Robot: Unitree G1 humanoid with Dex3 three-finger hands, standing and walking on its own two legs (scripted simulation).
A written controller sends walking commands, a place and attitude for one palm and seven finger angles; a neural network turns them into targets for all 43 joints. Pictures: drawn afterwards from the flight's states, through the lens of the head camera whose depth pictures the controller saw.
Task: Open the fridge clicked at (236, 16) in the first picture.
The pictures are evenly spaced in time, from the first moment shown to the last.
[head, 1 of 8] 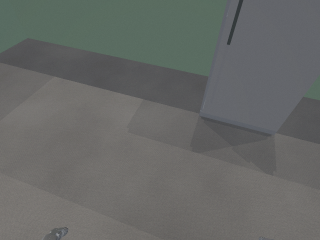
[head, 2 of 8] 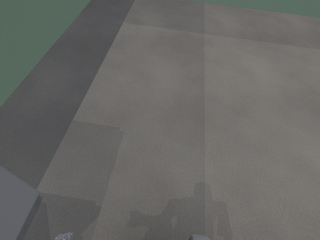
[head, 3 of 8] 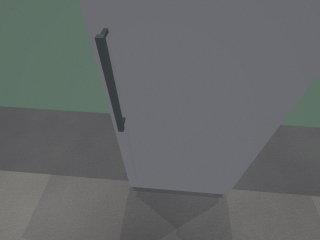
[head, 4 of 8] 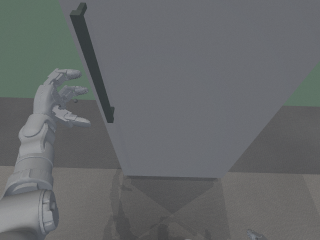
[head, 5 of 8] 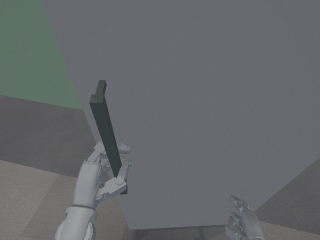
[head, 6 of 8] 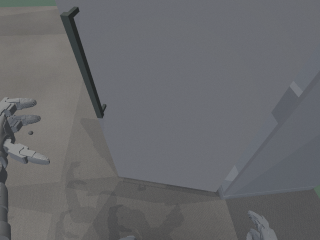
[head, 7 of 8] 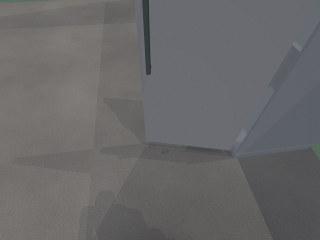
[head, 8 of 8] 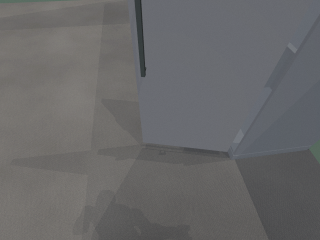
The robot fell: no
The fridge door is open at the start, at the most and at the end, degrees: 0 85 75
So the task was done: yes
